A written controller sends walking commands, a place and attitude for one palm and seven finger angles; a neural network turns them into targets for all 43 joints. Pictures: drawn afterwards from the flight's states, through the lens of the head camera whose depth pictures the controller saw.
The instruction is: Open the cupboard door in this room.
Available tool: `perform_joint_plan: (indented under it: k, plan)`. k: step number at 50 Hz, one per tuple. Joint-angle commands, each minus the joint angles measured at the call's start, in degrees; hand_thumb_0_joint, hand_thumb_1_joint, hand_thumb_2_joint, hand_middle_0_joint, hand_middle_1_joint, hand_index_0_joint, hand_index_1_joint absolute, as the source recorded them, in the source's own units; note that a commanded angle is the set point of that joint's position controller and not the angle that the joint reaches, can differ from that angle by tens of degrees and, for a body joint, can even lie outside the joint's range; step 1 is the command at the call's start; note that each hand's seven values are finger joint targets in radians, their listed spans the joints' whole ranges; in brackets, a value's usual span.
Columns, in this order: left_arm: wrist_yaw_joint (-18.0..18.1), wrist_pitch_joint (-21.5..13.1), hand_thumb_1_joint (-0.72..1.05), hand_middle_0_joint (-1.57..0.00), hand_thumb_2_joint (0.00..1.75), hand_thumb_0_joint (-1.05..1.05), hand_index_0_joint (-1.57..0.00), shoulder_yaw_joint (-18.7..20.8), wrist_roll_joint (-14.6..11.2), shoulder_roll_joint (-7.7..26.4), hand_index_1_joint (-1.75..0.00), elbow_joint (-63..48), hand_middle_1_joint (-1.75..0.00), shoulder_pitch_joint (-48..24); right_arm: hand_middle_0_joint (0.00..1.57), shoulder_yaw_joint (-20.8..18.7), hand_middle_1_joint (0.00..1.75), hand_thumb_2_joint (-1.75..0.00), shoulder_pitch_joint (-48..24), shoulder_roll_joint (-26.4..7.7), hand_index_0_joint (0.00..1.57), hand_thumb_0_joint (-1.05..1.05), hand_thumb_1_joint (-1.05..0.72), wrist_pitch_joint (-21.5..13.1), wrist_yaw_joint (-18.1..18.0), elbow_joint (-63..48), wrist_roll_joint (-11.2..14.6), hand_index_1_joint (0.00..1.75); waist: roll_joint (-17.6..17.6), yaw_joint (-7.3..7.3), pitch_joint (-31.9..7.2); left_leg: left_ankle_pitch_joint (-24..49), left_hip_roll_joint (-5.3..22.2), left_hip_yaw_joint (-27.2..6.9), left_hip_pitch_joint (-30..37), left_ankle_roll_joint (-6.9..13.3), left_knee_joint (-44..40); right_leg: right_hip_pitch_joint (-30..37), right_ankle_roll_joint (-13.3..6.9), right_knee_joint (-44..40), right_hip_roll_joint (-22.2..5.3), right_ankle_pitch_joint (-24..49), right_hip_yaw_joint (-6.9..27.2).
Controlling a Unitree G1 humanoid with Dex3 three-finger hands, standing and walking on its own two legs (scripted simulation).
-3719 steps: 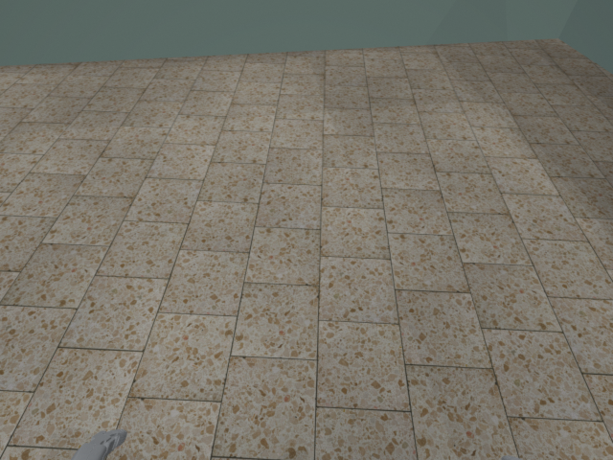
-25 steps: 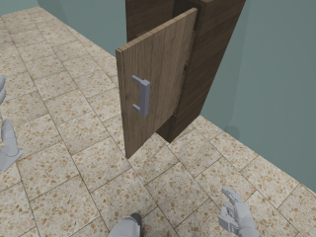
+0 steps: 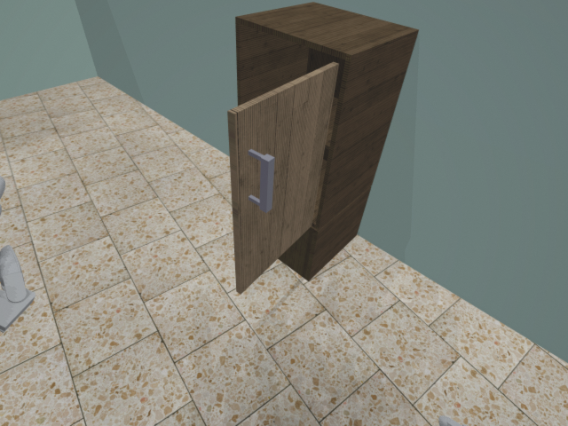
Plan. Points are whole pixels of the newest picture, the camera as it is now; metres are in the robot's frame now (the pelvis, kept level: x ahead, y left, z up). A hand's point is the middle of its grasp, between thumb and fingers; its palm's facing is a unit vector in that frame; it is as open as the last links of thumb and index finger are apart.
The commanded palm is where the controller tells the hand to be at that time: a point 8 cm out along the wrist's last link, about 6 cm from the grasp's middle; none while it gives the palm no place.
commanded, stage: stop stepping back and stand still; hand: left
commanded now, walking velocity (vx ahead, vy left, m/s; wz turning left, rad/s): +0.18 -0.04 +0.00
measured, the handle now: (259, 181) +0.62 +0.11 +0.00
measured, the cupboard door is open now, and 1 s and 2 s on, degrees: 94 94 94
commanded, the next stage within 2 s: let the arm hang, fingers relaxed in 0.58 s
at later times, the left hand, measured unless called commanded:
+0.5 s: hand (37, 326) +0.17 +0.27 +0.15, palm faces +0.51 -0.72 -0.47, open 7.4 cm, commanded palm +0.10 +0.30 +0.17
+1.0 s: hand out of the picture +0.06 +0.17 -0.17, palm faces +0.16 -0.97 -0.17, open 7.0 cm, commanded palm none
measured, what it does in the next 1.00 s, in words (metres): steps on the spot: left foot, then right foot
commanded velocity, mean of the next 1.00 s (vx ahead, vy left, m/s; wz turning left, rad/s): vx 0.04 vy -0.02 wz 0.00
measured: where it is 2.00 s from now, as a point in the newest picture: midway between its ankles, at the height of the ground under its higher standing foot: outside the picture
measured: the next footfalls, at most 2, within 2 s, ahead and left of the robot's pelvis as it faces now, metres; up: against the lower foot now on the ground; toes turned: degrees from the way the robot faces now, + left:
left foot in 0.08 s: +0.00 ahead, +0.15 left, -0.01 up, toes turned +6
right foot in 0.34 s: +0.05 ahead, -0.10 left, -0.01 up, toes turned +3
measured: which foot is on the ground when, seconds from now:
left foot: up 0.00-0.06, down 0.08-0.36, up 0.38-0.60, down 0.62-1.00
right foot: down 0.00-0.08, up 0.10-0.32, down 0.34-1.00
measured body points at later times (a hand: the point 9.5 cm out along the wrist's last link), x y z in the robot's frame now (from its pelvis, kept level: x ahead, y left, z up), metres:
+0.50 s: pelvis -0.02 -0.01 -0.01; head -0.02 -0.02 +0.44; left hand +0.13 +0.31 +0.18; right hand +0.14 -0.24 -0.12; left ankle -0.04 +0.12 -0.70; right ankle +0.02 -0.08 -0.74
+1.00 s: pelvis +0.00 -0.01 -0.01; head +0.01 +0.00 +0.44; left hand +0.05 +0.22 -0.15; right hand +0.11 -0.23 -0.14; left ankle +0.01 +0.12 -0.74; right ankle +0.01 -0.10 -0.74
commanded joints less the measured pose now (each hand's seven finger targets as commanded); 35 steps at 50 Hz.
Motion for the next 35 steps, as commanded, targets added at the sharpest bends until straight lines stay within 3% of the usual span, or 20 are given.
perform_joint_plan:
  k: [1, 2, 3, 4, 5, 6, 8, 11, 15, 16, 18, 19, 21, 24, 28, 29, 31, 33, 34, 35]
  plan:
    - [2.73, -2.00, 0.90, -0.20, 0.90, 0.00, -0.20, 1.02, 0.15, 7.86, -0.30, -6.51, -0.30, -10.90, 0.20, -1.60, 0.30, -0.90, -8.55, -5.92, 0.20, 0.00, -0.90, -5.94, -2.20, -10.06, -0.07, 0.30, -1.85, -2.30, 2.98, -5.31, -2.27, 5.19, 13.35, 2.46, -25.75, -1.23, -1.91, -11.45, -9.70, -21.92, 11.80]
    - [2.81, -2.08, 0.90, -0.20, 0.90, 0.00, -0.20, 0.64, -0.04, 7.47, -0.30, -8.19, -0.30, -10.43, 0.20, -1.59, 0.30, -0.90, -7.47, -6.31, 0.20, 0.00, -0.90, -6.15, -2.16, -10.61, -0.34, 0.30, 0.71, -2.89, 2.58, -7.44, -2.02, 3.83, 15.84, 2.91, -31.36, -0.16, -1.02, -6.81, -7.70, -21.19, 10.81]
    - [2.77, -2.54, 0.90, -0.20, 0.90, 0.00, -0.20, 1.26, -0.51, 7.54, -0.30, -10.62, -0.30, -9.43, 0.20, -1.86, 0.30, -0.90, -6.90, -7.41, 0.20, 0.00, -0.90, -6.32, -1.93, -11.62, -0.29, 0.30, 8.59, -3.05, 2.87, -12.25, 3.46, -6.13, 17.68, 5.57, -37.65, -2.91, 0.82, 2.94, -3.95, -18.17, 8.53]
    - [2.82, -3.21, 0.90, -0.20, 0.90, 0.00, -0.20, 1.80, -0.12, 7.73, -0.30, -13.92, -0.30, -10.11, 0.20, -2.01, 0.30, -0.90, -6.94, -8.29, 0.20, 0.00, -0.90, -6.15, -1.12, -12.31, 0.00, 0.30, 20.29, -3.16, 4.99, -14.38, 14.24, -22.98, 21.65, 9.47, -41.22, -13.81, 3.23, 16.02, 1.45, -13.96, 2.98]
    - [2.77, -3.79, 0.90, -0.20, 0.90, 0.00, -0.20, 3.40, 0.54, 9.79, -0.30, -15.60, -0.30, -10.22, 0.20, -1.83, 0.30, -0.90, -7.46, -7.00, 0.20, 0.00, -0.90, -6.22, -0.50, -12.42, -0.10, 0.30, 18.07, -3.35, 6.78, -7.61, 19.67, -28.32, 20.19, 12.32, -42.89, -18.16, 3.65, 25.60, 1.51, -12.93, 2.77]
    - [2.24, -4.35, 0.90, -0.20, 0.90, 0.00, -0.20, 7.49, 0.46, 14.09, -0.30, -13.76, -0.30, -8.25, 0.20, -2.39, 0.30, -0.90, -6.81, -6.36, 0.20, 0.00, -0.90, -5.95, 0.02, -10.44, -0.06, 0.30, 14.05, -3.31, 5.96, -6.83, 20.01, -27.75, 17.98, 13.00, -42.91, -18.32, 3.63, 30.16, 0.52, -10.72, 4.83]
    - [1.74, -4.13, 0.90, -0.20, 0.90, 0.00, -0.20, 6.84, 0.44, 11.69, -0.30, -16.83, -0.30, -4.30, 0.20, -2.27, 0.30, -0.90, -9.07, -5.85, 0.20, 0.00, -0.90, -6.30, 1.05, -11.30, 0.16, 0.30, 13.77, -2.88, 8.18, -1.00, 16.86, -20.93, 13.84, 11.72, -40.99, -15.65, 3.51, 26.93, -1.35, -7.03, 5.27]
    - [1.93, -4.06, 0.90, -0.20, 0.90, 0.00, -0.20, 6.95, 0.00, 11.08, -0.30, -18.18, -0.30, -1.20, 0.20, -2.08, 0.30, -0.90, -9.02, -6.17, 0.20, 0.00, -0.90, -6.43, 1.42, -11.35, 0.49, 0.30, 20.03, -2.25, 7.86, 0.43, 11.39, -8.30, 9.06, 7.89, -39.04, -4.55, 3.88, 15.66, 0.91, -4.01, -0.27]
    - [2.43, -2.70, 0.90, -0.20, 0.90, 0.00, -0.20, 5.96, -0.45, 9.39, -0.30, -10.21, -0.30, -2.72, 0.20, -1.83, 0.30, -0.90, -8.77, -6.33, 0.20, 0.00, -0.90, -4.96, 0.88, -11.09, 0.28, 0.30, 13.92, -2.43, 5.97, -6.90, 9.39, -5.79, 0.59, 5.41, -31.96, 12.80, 3.47, 1.75, 3.00, -3.61, -1.60]
    - [2.41, -2.27, 0.90, -0.20, 0.90, 0.00, -0.20, 5.81, -0.42, 9.39, -0.30, -7.75, -0.30, -2.58, 0.20, -1.69, 0.30, -0.90, -8.92, -5.84, 0.20, 0.00, -0.90, -4.80, 0.78, -11.05, 0.47, 0.30, 9.68, -2.41, 5.95, -7.53, 7.12, -3.48, -0.29, 4.09, -26.73, 14.30, 2.34, -2.47, 1.00, -4.19, 2.18]
    - [2.59, -1.18, 0.90, -0.20, 0.90, 0.00, -0.20, 6.37, -0.56, 11.56, -0.30, -4.69, -0.30, -3.80, 0.20, -2.19, 0.30, -0.90, -8.94, -5.51, 0.20, 0.00, -0.90, -3.97, 0.76, -11.55, 0.92, 0.30, -9.96, -2.46, 5.65, -9.77, -1.17, -0.46, -7.52, 0.96, -3.20, 12.44, -6.17, -14.50, -16.30, -7.78, 32.00]
    - [2.64, -1.77, 0.90, -0.20, 0.90, 0.00, -0.20, 5.99, -0.72, 11.48, -0.30, -5.62, -0.30, -6.86, 0.20, -2.45, 0.30, -0.90, -9.33, -5.98, 0.20, 0.00, -0.90, -4.10, 0.91, -10.94, 0.72, 0.30, -8.39, -2.23, 4.74, -9.94, -0.81, -2.89, -7.30, 0.49, 4.97, 11.56, -7.40, -15.72, -19.60, -4.99, 32.56]
    - [2.05, -1.91, 0.90, -0.20, 0.90, 0.00, -0.20, 4.60, -0.73, 9.20, -0.30, -3.76, -0.30, -5.36, 0.20, -2.69, 0.30, -0.90, -9.26, -6.41, 0.20, 0.00, -0.90, -3.68, 1.49, -9.96, 1.16, 0.30, -5.27, -2.77, 3.58, -5.27, 0.65, -4.29, -4.44, -0.02, 6.68, 8.57, -4.74, -14.05, -16.44, -3.32, 26.81]
    - [1.91, -3.71, 0.90, -0.20, 0.90, 0.00, -0.20, 5.26, -0.78, 9.78, -0.30, -8.87, -0.30, -3.36, 0.20, -1.15, 0.30, -0.90, -11.17, -4.69, 0.20, 0.00, -0.90, -3.17, 1.08, -11.34, 0.82, 0.30, -3.65, -2.31, 3.63, -1.76, 0.83, -0.92, 2.95, -0.08, -5.16, 5.51, -5.04, -12.62, -12.85, 2.94, 14.13]
    - [2.96, -4.41, 0.90, -0.20, 0.90, 0.00, -0.20, 6.07, -1.23, 10.77, -0.30, -16.31, -0.30, -3.43, 0.20, -1.28, 0.30, -0.90, -10.99, -4.89, 0.20, 0.00, -0.90, -4.34, 0.16, -12.51, 0.27, 0.30, 0.34, -1.91, 3.67, 4.23, -1.02, 1.69, 14.06, 0.73, -23.56, 3.49, -3.04, -12.85, -10.38, -4.78, 11.49]
    - [3.05, -4.47, 0.90, -0.20, 0.90, 0.00, -0.20, 6.12, -1.42, 10.69, -0.30, -17.23, -0.30, -2.81, 0.20, -1.57, 0.30, -0.90, -10.50, -5.42, 0.20, 0.00, -0.90, -4.52, 0.13, -12.66, 0.19, 0.30, 5.01, -1.96, 3.79, 5.85, -0.86, 0.46, 16.57, 0.81, -27.74, 3.42, -1.68, -11.14, -8.92, -5.08, 11.23]
    - [3.19, -4.68, 0.90, -0.20, 0.90, 0.00, -0.20, 7.37, -1.64, 11.28, -0.30, -17.71, -0.30, -1.01, 0.20, -2.45, 0.30, -0.90, -10.50, -7.13, 0.20, 0.00, -0.90, -4.50, -0.10, -13.52, 0.14, 0.30, 13.96, -1.14, 4.69, 5.47, 6.53, -9.99, 16.56, 3.06, -35.21, 2.57, 1.76, -3.74, -3.67, -4.30, 8.68]
    - [3.11, -4.95, 0.90, -0.20, 0.90, 0.00, -0.20, 7.62, -1.55, 10.91, -0.30, -16.60, -0.30, -0.60, 0.20, -2.32, 0.30, -0.90, -10.42, -7.25, 0.20, 0.00, -0.90, -4.51, 0.44, -13.85, 0.97, 0.30, 15.96, -0.42, 3.92, 8.34, 9.80, -13.50, 11.21, 4.40, -36.51, 7.22, 3.58, -1.37, -0.19, -0.47, 6.57]
    - [-6.61, 6.51, 0.90, -0.20, 0.90, 0.00, -0.20, -18.74, 4.03, -3.33, -0.30, 30.32, -0.30, -4.06, 0.20, -4.36, 0.30, -0.90, -11.58, -17.96, 0.20, 0.00, -0.90, -4.96, 6.06, -0.79, 0.23, 0.30, 18.60, -4.74, 8.52, 22.34, 8.03, -11.76, 2.82, 4.79, -28.38, 1.25, 3.02, 9.21, -3.24, 9.96, 2.58]
    - [-7.88, 10.91, 0.90, -0.20, 0.90, 0.00, -0.20, -17.57, 2.84, -4.89, -0.30, 33.08, -0.30, -3.62, 0.20, -4.08, 0.30, -0.90, -7.51, -12.70, 0.20, 0.00, -0.90, -1.18, 5.71, -1.28, 0.80, 0.30, 16.98, -3.04, 4.37, 30.49, 8.42, -9.88, 5.86, 5.47, -29.10, 2.77, 2.60, 10.04, -2.28, 3.85, 4.74]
